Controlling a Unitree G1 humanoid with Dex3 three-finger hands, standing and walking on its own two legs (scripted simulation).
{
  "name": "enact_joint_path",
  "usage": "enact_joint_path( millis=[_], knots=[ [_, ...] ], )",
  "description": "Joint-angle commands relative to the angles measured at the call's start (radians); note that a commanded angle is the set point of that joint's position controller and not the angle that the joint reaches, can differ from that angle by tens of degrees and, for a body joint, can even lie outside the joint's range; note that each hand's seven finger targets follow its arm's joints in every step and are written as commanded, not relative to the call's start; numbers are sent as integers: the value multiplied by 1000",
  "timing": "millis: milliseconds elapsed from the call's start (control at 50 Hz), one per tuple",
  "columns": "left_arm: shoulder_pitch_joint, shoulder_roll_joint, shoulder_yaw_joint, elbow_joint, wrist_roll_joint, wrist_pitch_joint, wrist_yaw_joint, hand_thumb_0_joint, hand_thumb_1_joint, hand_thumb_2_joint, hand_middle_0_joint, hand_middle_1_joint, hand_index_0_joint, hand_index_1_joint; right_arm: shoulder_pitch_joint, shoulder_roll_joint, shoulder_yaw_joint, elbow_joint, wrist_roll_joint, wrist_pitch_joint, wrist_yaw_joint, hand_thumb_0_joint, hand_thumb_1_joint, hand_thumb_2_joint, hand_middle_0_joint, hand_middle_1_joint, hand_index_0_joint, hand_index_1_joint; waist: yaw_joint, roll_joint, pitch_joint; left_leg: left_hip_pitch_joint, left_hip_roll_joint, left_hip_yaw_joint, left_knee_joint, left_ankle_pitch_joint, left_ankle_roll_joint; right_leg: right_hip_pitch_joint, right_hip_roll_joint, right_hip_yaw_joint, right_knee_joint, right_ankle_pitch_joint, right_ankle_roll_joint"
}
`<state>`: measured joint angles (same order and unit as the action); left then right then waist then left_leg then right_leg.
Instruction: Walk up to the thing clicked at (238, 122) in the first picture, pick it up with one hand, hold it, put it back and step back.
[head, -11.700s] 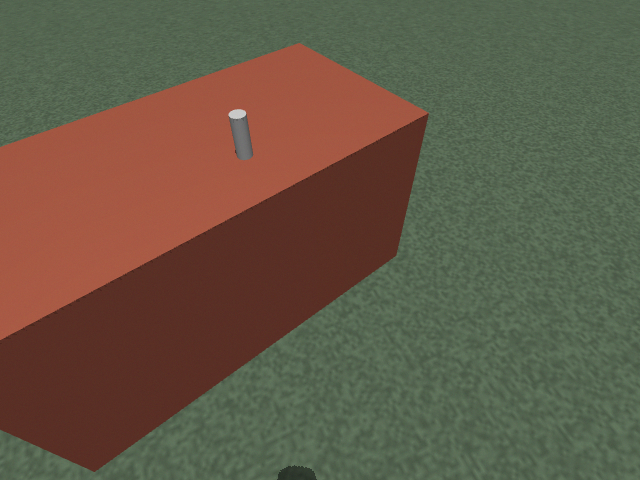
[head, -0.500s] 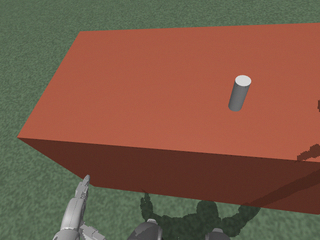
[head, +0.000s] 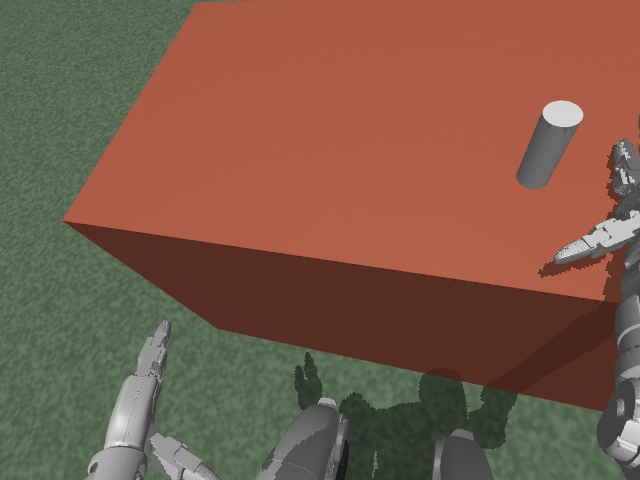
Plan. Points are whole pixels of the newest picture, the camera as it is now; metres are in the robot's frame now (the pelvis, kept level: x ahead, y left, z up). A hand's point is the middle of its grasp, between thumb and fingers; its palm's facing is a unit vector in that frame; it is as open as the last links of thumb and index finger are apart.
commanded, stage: close in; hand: right
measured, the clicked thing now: (545, 148) +0.54 -0.15 +0.03
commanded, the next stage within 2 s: close in 0.42 s
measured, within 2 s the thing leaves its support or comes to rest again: leaves its support in 1.58 s
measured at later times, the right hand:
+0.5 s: hand (544, 190) +0.48 -0.15 +0.03, palm faces +0.03 +1.00 +0.02, open 17.7 cm
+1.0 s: hand (539, 163) +0.51 -0.14 +0.04, palm faces +0.05 +1.00 +0.00, open 14.3 cm
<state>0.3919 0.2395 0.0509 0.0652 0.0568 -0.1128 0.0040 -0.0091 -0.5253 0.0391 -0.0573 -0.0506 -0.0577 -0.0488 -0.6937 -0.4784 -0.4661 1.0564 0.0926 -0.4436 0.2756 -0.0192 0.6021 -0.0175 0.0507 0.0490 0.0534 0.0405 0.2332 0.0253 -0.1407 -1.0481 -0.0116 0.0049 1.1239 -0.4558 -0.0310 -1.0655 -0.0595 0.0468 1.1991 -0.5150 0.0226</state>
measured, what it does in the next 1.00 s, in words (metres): stands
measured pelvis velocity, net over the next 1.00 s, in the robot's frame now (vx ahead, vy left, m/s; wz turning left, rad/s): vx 0.01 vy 0.00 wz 0.00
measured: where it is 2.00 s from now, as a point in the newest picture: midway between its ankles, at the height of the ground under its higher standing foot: outside the picture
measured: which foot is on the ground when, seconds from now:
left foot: down 0.00-1.00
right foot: down 0.00-1.00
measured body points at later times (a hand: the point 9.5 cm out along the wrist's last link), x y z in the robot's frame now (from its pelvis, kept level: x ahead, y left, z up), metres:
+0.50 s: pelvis +0.00 +0.00 +0.00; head +0.11 -0.03 +0.43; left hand +0.15 +0.27 +0.00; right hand +0.47 -0.20 +0.03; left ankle +0.04 +0.14 -0.64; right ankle +0.02 -0.13 -0.64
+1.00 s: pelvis +0.01 +0.00 +0.00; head +0.13 -0.02 +0.43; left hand +0.15 +0.28 +0.00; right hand +0.50 -0.20 +0.05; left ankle +0.04 +0.14 -0.64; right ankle +0.02 -0.13 -0.64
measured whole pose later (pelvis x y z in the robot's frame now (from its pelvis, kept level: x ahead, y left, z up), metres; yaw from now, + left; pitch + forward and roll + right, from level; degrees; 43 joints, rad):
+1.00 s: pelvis +0.01 +0.00 +0.00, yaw +0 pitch +23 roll +2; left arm 0.39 0.25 0.09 -0.01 0.06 -0.03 -0.03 -0.01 -0.53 0.05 -0.05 -0.05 -0.05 -0.05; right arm -0.80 -0.39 -0.40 1.08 0.02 -0.42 0.08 -0.02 0.52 -0.11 0.65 0.38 0.65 0.37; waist 0.24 -0.01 -0.14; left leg -1.07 -0.01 0.00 1.15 -0.48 -0.03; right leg -1.08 -0.06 0.04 1.21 -0.53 0.03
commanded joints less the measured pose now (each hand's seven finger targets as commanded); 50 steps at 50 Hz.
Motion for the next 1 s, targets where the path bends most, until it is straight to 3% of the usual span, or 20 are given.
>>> enact_joint_path(
  millis=[0,40,80,120,200,260,320,360,420,500,580,600,640,680,740,800,860,900,960,980],
  knots=[
    [-10,196,130,-223,-4,-35,19,0,-538,37,-50,-52,-54,-47,-422,-240,-10,-254,-15,-55,-42,0,600,-26,50,46,46,46,-29,-213,-518,239,-26,26,-123,246,57,352,27,-12,-162,275,-25],
    [48,206,156,-200,-4,-31,14,0,-534,36,-47,-52,-54,-45,-378,-175,10,-210,-9,-42,-48,0,604,-25,48,46,45,46,-7,-184,-493,241,-28,31,-123,273,53,353,26,-13,-150,297,-28],
    [66,145,109,-166,-11,-24,2,0,-546,43,-49,-50,-51,-47,-313,-97,36,-115,-3,-29,-56,0,611,-32,43,49,43,49,-8,-116,-363,223,-30,30,-135,241,50,252,33,-13,-156,243,-38],
    [-10,147,107,-259,-15,-29,4,0,-540,37,-48,-48,-51,-45,-421,-184,-7,-249,-11,-53,-74,0,600,-26,51,46,48,46,-11,-119,-449,264,-19,6,-142,220,45,254,29,-14,-144,218,-41],
    [68,109,86,-196,-11,-20,-7,0,-533,36,-45,-50,-50,-44,-362,-90,43,-172,-18,-47,-82,0,602,-22,50,45,46,46,-13,-132,-407,246,-18,0,-129,229,43,234,41,-26,-138,219,-40],
    [32,147,113,-261,-3,-20,-2,0,-538,40,-43,-48,-46,-45,-464,-130,34,-309,-29,-67,-110,0,605,-25,48,48,43,48,-15,-168,-554,265,-23,13,-99,307,46,334,38,-22,-122,304,-38],
    [52,143,121,-234,-6,-5,-7,0,-539,42,-43,-50,-46,-47,-404,-62,68,-237,-30,-52,-124,0,585,-29,48,48,43,48,-10,-174,-470,221,-28,28,-104,258,53,314,38,-17,-147,268,-30],
    [32,159,128,-257,-4,-2,-4,0,-533,39,-41,-49,-46,-45,-437,-102,56,-281,-45,-57,-143,0,582,-26,51,48,45,48,-22,-180,-510,232,-28,29,-101,257,52,330,35,-16,-149,272,-28],
    [34,138,120,-242,-4,2,-9,0,-535,41,-41,-49,-45,-45,-404,-33,88,-239,-43,-50,-152,0,591,-32,48,52,43,52,-18,-152,-486,257,-25,21,-105,268,48,293,40,-25,-136,261,-34],
    [28,143,120,-257,-4,8,-9,0,-528,37,-40,-51,-46,-45,-430,-35,93,-274,-48,-56,-174,0,591,-35,49,56,45,56,-18,-138,-482,259,-26,21,-115,251,47,295,37,-24,-145,245,-33],
    [43,135,111,-252,-5,19,-12,0,-550,54,-43,-47,-41,-49,-441,-64,69,-240,-58,-59,-199,0,552,0,355,153,342,154,-18,-120,-421,242,-29,21,-123,225,47,273,38,-25,-160,218,-33],
    [40,114,93,-257,-2,18,-16,0,-551,55,-43,-47,-41,-49,-420,-28,98,-207,-64,-61,-195,0,578,-13,378,177,368,178,-12,-133,-425,242,-26,16,-118,237,45,270,39,-27,-153,225,-35],
    [42,131,113,-254,-2,20,-12,0,-546,51,-42,-47,-42,-47,-473,-108,40,-244,-64,-73,-204,0,570,-2,423,189,410,190,-18,-130,-440,252,-23,9,-117,240,44,257,39,-28,-143,225,-37],
    [31,143,122,-291,2,19,-14,0,-541,51,-39,-48,-40,-47,-513,-84,61,-280,-63,-80,-202,0,595,-22,497,241,488,242,8,-154,-512,266,-23,8,-107,284,43,306,38,-27,-133,265,-37],
    [69,149,131,-256,1,24,-16,0,-546,53,-41,-49,-42,-48,-463,-75,56,-170,-68,-62,-205,0,526,-74,562,297,552,298,8,-138,-448,236,-27,20,-104,275,45,281,39,-23,-136,268,-34],
    [32,168,145,-314,7,25,-16,0,-542,53,-38,-48,-40,-46,-584,-110,54,-292,-76,-78,-208,0,527,-98,660,360,651,361,8,-214,-601,247,-29,24,-82,342,49,403,32,-15,-123,393,-24],
    [73,152,130,-231,1,34,-22,0,-548,59,-36,-46,-36,-46,-423,-42,69,-82,-71,-31,-193,0,508,-142,744,427,735,429,14,-154,-458,228,-32,32,-97,343,45,320,37,-18,-125,380,-28],
    [-4,171,148,-271,0,29,-17,0,-546,55,-37,-47,-38,-45,-568,-143,34,-240,-79,-49,-200,0,505,-164,774,456,767,458,-4,-190,-543,253,-25,16,-98,337,41,319,34,-22,-120,344,-35],
    [-1,153,125,-282,-1,25,-20,0,-545,58,-37,-48,-39,-47,-473,9,99,-143,-59,-37,-182,0,420,-267,883,569,878,570,22,-127,-509,254,-33,33,-102,308,44,315,33,-15,-135,319,-31],
    [24,158,131,-252,-2,29,-20,0,-539,53,-37,-49,-41,-45,-424,-25,74,-80,-66,-31,-185,0,383,-318,915,615,912,616,8,-121,-471,243,-35,36,-100,311,43,294,34,-15,-137,330,-32]
  ],
)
